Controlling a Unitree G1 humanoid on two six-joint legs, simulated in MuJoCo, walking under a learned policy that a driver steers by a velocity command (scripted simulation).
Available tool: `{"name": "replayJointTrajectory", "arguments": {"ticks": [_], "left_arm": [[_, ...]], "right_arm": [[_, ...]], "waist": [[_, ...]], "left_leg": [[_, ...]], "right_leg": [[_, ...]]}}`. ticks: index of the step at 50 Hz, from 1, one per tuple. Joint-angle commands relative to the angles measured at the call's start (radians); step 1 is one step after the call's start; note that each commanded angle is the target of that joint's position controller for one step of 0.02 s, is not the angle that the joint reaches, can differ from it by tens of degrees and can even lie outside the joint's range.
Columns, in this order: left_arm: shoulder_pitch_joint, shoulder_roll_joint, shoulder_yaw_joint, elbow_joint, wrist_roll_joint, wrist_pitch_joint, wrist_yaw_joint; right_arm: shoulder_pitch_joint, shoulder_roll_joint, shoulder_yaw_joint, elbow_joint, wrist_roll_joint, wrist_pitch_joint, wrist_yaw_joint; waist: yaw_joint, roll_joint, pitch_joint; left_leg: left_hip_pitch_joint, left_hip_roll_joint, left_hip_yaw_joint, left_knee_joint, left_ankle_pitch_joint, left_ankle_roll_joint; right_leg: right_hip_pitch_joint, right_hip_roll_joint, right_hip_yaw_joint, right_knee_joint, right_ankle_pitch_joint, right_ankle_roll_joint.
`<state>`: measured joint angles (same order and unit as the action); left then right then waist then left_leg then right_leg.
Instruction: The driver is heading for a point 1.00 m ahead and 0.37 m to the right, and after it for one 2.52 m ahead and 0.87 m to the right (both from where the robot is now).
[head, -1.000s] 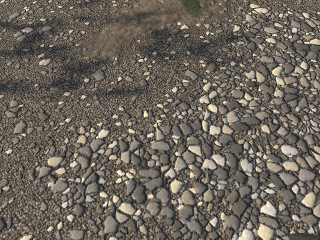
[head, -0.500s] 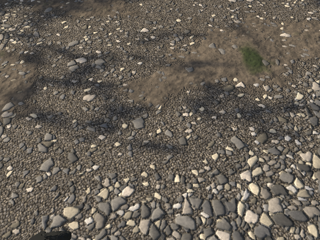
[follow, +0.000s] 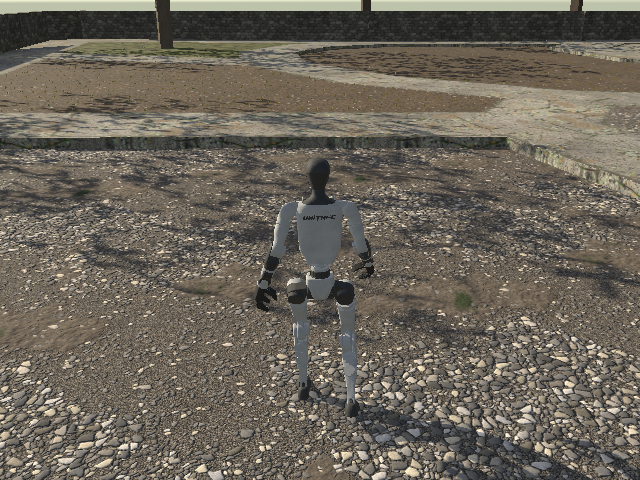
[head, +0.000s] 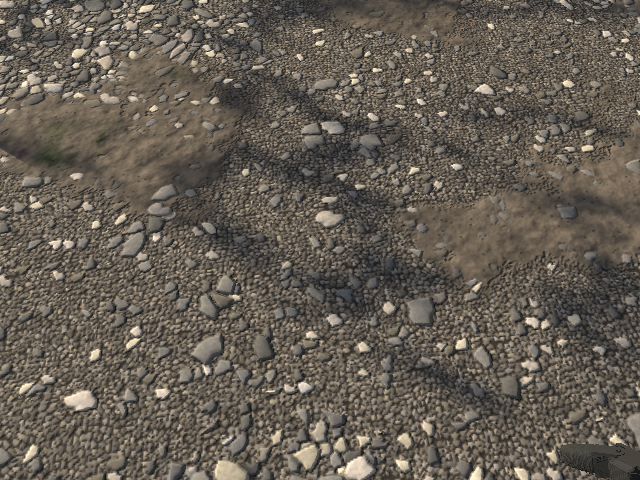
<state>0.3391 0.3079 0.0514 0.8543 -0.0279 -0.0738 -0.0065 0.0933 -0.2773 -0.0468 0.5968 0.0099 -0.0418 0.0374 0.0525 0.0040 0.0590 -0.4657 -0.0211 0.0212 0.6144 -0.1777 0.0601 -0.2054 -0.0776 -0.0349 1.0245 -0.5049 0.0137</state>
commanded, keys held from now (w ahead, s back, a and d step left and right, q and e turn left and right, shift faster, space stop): w+e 1.00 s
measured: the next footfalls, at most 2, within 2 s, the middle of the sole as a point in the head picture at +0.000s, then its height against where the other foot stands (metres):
right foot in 0.48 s outside the picture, level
left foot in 0.96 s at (371, 342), level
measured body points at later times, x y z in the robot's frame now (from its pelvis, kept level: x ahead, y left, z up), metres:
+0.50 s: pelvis +0.28 -0.05 -0.01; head +0.32 -0.06 +0.44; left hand +0.53 +0.15 -0.10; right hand +0.26 -0.34 -0.13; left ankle +0.09 +0.09 -0.71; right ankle +0.38 -0.15 -0.73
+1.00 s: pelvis +0.57 -0.09 +0.00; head +0.59 -0.10 +0.45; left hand +0.76 +0.14 -0.11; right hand +0.64 -0.41 -0.07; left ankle +0.71 -0.04 -0.72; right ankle +0.39 -0.14 -0.69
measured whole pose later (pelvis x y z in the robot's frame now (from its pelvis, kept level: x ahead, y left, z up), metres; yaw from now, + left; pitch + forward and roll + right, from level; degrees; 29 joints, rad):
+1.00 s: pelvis +0.57 -0.09 +0.00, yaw -30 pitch +2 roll +1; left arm 0.36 0.31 0.07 0.72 -0.03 -0.03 0.01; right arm 0.08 -0.27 -0.04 0.67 -0.01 -0.12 0.02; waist 0.06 -0.03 0.00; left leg -0.46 -0.04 -0.03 0.54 -0.13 0.01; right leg -0.20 0.09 0.22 0.82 -0.51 -0.04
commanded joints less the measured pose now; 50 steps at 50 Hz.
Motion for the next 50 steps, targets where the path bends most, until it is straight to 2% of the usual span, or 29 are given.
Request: {"name": "replayJointTrajectory", "arguments": {"ticks": [1, 2, 3, 6, 9, 13, 16, 19, 20, 22, 23, 24, 25, 26, 27, 28, 29, 30, 31, 33, 35, 39, 42, 45, 46, 47, 48, 49, 50], "left_arm": [[-0.096, 0.125, 0.018, -0.122, -0.011, -0.046, 0.001], [-0.090, 0.124, 0.023, -0.114, 0.004, -0.038, 0.003], [-0.052, 0.114, 0.023, -0.102, 0.003, -0.024, 0.000], [-0.029, 0.071, 0.019, -0.086, -0.001, 0.012, 0.002], [-0.105, 0.058, 0.020, -0.109, 0.003, 0.019, 0.006], [-0.197, 0.035, 0.012, -0.135, 0.007, 0.007, -0.015], [-0.286, 0.013, 0.000, -0.178, 0.008, 0.005, -0.034], [-0.337, 0.015, -0.002, -0.226, 0.009, 0.003, -0.057], [-0.333, 0.023, 0.002, -0.239, 0.009, 0.003, -0.064], [-0.266, 0.058, 0.020, -0.245, 0.010, 0.011, -0.067], [-0.162, 0.094, 0.040, -0.228, 0.010, 0.015, -0.064], [-0.005, 0.148, 0.070, -0.196, 0.008, 0.017, -0.051], [0.115, 0.241, 0.094, -0.177, 0.005, 0.028, -0.026], [0.067, 0.277, 0.093, -0.206, 0.003, 0.017, -0.029], [0.083, 0.195, 0.073, -0.211, 0.007, 0.014, -0.031], [0.048, 0.154, 0.063, -0.212, 0.010, 0.010, -0.027], [-0.015, 0.139, 0.056, -0.220, 0.009, 0.007, -0.027], [-0.069, 0.104, 0.046, -0.233, 0.011, 0.006, -0.024], [-0.095, 0.097, 0.041, -0.249, 0.022, 0.007, -0.019], [-0.109, 0.106, 0.044, -0.250, 0.021, 0.005, -0.011], [-0.094, 0.133, 0.051, -0.240, 0.018, 0.005, 0.002], [-0.045, 0.148, 0.056, -0.218, 0.006, 0.019, 0.018], [0.003, 0.152, 0.058, -0.199, 0.000, 0.029, 0.020], [0.001, 0.143, 0.058, -0.196, 0.002, 0.036, 0.023], [-0.015, 0.136, 0.058, -0.200, 0.004, 0.038, 0.023], [-0.023, 0.108, 0.049, -0.207, 0.007, 0.038, 0.022], [-0.023, 0.048, 0.027, -0.222, 0.017, 0.033, 0.017], [0.105, -0.016, 0.006, -0.250, -0.001, 0.024, 0.018], [0.121, 0.068, 0.017, -0.240, -0.014, 0.021, 0.020]], "right_arm": [[0.215, -0.155, -0.051, 0.012, 0.000, -0.018, -0.006], [0.168, -0.121, -0.042, 0.011, -0.006, -0.023, -0.004], [0.144, -0.103, -0.037, 0.011, -0.015, -0.031, -0.005], [0.133, -0.107, -0.042, 0.045, -0.019, -0.061, -0.009], [0.166, -0.111, -0.045, 0.083, -0.029, -0.070, -0.023], [0.168, -0.127, -0.045, 0.107, -0.023, -0.068, -0.035], [0.218, -0.144, -0.051, 0.143, -0.015, -0.057, -0.042], [0.244, -0.161, -0.058, 0.166, -0.004, -0.031, -0.049], [0.234, -0.172, -0.060, 0.166, -0.002, -0.022, -0.053], [0.215, -0.203, -0.068, 0.158, 0.001, -0.006, -0.066], [0.204, -0.213, -0.070, 0.155, 0.000, 0.002, -0.073], [0.188, -0.206, -0.064, 0.148, 0.005, 0.004, -0.078], [0.228, -0.134, -0.037, 0.126, -0.025, -0.012, -0.077], [0.300, -0.043, -0.004, 0.084, -0.028, -0.046, -0.055], [0.193, -0.143, -0.024, 0.077, 0.003, -0.083, -0.034], [0.114, -0.154, -0.024, 0.046, 0.031, -0.099, -0.026], [0.093, -0.134, -0.020, 0.043, 0.016, -0.104, -0.031], [0.089, -0.146, -0.029, 0.048, -0.010, -0.098, -0.038], [0.109, -0.145, -0.032, 0.049, -0.016, -0.086, -0.037], [0.137, -0.124, -0.029, 0.054, -0.025, -0.064, -0.040], [0.096, -0.100, -0.019, 0.041, -0.029, -0.052, -0.045], [-0.057, -0.065, -0.002, 0.013, -0.022, -0.058, -0.038], [-0.119, -0.090, -0.010, -0.005, -0.005, -0.070, -0.026], [-0.093, -0.131, -0.030, -0.003, 0.001, -0.083, -0.017], [-0.044, -0.139, -0.038, 0.009, 0.002, -0.088, -0.018], [0.040, -0.158, -0.051, 0.029, -0.004, -0.093, -0.024], [0.170, -0.204, -0.067, 0.040, -0.023, -0.098, -0.032], [0.277, -0.294, -0.088, 0.067, -0.040, -0.086, -0.034], [0.289, -0.233, -0.079, 0.075, -0.014, -0.079, -0.026]], "waist": [[-0.122, 0.057, -0.186], [-0.088, 0.061, -0.138], [-0.056, 0.083, -0.134], [-0.029, 0.068, -0.094], [-0.052, 0.048, -0.040], [-0.086, 0.043, -0.007], [-0.127, 0.026, 0.031], [-0.137, 0.029, 0.038], [-0.123, 0.041, 0.025], [-0.073, 0.089, -0.051], [-0.014, 0.096, -0.113], [0.076, 0.068, -0.192], [0.091, -0.107, -0.297], [-0.008, -0.286, -0.428], [0.072, -0.137, -0.434], [0.064, -0.086, -0.291], [0.010, 0.021, -0.185], [-0.022, 0.026, -0.141], [-0.052, -0.009, -0.119], [-0.075, -0.030, -0.104], [-0.069, -0.033, -0.082], [-0.003, -0.077, -0.072], [0.022, -0.095, -0.075], [-0.007, -0.126, -0.078], [-0.038, -0.139, -0.084], [-0.082, -0.135, -0.123], [-0.141, -0.058, -0.238], [-0.104, 0.237, -0.371], [-0.112, 0.275, -0.350]], "left_leg": [[0.561, 0.303, -0.433, -0.294, 0.092, 0.203], [0.453, 0.269, -0.348, -0.323, 0.168, 0.188], [0.384, 0.255, -0.305, -0.359, 0.185, 0.181], [0.302, 0.251, -0.195, -0.444, 0.230, 0.188], [0.326, 0.241, -0.096, -0.472, 0.274, 0.164], [0.361, 0.221, 0.021, -0.495, 0.273, 0.117], [0.449, 0.253, 0.060, -0.484, 0.302, 0.108], [0.570, 0.287, 0.085, -0.413, 0.431, 0.094], [0.591, 0.291, 0.100, -0.368, 0.553, 0.083], [0.613, 0.286, 0.130, -0.219, 0.905, 0.058], [0.590, 0.272, 0.145, -0.069, 1.008, 0.042], [0.472, 0.232, 0.168, 0.155, 0.932, 0.007], [0.200, 0.158, 0.169, 0.484, 0.402, -0.034], [-0.197, -0.071, -0.003, 0.818, -0.399, -0.090], [-0.303, -0.004, -0.161, 0.846, -0.361, -0.064], [-0.339, 0.037, -0.141, 0.789, -0.282, -0.044], [-0.309, 0.081, -0.127, 0.684, -0.220, -0.043], [-0.250, 0.111, -0.120, 0.596, -0.184, -0.053], [-0.191, 0.122, -0.120, 0.569, -0.161, -0.064], [-0.154, 0.125, -0.098, 0.490, -0.139, -0.099], [-0.148, 0.114, -0.076, 0.371, -0.066, -0.130], [-0.057, 0.053, -0.061, 0.055, 0.207, -0.146], [-0.019, 0.023, -0.083, -0.055, 0.238, -0.136], [0.029, 0.020, -0.111, -0.115, 0.140, -0.096], [0.092, 0.019, -0.100, -0.142, 0.120, -0.075], [0.220, 0.029, -0.092, -0.173, 0.117, -0.046], [0.447, 0.167, -0.215, -0.161, 0.066, 0.016], [0.783, 0.400, -0.642, -0.231, -0.125, 0.179], [0.787, 0.457, -0.854, -0.306, -0.387, 0.207]], "right_leg": [[-0.544, -0.044, 0.088, 0.239, 0.100, -0.030], [-0.497, -0.068, 0.091, 0.189, 0.157, -0.025], [-0.435, -0.086, 0.105, 0.171, 0.205, -0.021], [-0.420, -0.081, 0.118, 0.120, 0.286, 0.002], [-0.509, -0.057, 0.161, -0.005, 0.425, 0.016], [-0.487, -0.025, 0.114, -0.237, 0.625, 0.002], [-0.515, -0.017, 0.075, -0.345, 0.632, -0.019], [-0.554, 0.002, 0.029, -0.400, 0.519, -0.051], [-0.526, 0.021, 0.004, -0.412, 0.467, -0.067], [-0.391, 0.089, -0.063, -0.401, 0.358, -0.107], [-0.254, 0.129, -0.080, -0.411, 0.334, -0.134], [-0.004, 0.151, -0.052, -0.485, 0.406, -0.177], [0.306, -0.046, 0.246, -0.481, 0.491, -0.249], [0.603, -0.264, 0.839, -0.631, 0.336, -0.470], [0.608, -0.244, 0.811, -0.700, 0.252, -0.421], [0.486, -0.208, 0.658, -0.709, 0.275, -0.374], [0.318, -0.164, 0.549, -0.720, 0.377, -0.341], [0.205, -0.128, 0.472, -0.735, 0.475, -0.322], [0.120, -0.106, 0.439, -0.759, 0.534, -0.324], [0.029, -0.084, 0.389, -0.786, 0.616, -0.331], [-0.040, -0.055, 0.329, -0.795, 0.652, -0.320], [-0.088, 0.013, 0.274, -0.765, 0.522, -0.248], [-0.037, -0.015, 0.350, -0.719, 0.433, -0.231], [0.040, -0.051, 0.450, -0.635, 0.387, -0.206], [0.038, -0.045, 0.463, -0.596, 0.396, -0.192], [0.016, -0.007, 0.443, -0.515, 0.425, -0.164], [-0.074, 0.050, 0.373, -0.279, 0.357, -0.126], [-0.406, 0.197, 0.222, 0.058, -0.010, -0.052], [-0.572, 0.129, 0.219, 0.229, -0.083, -0.035]]}}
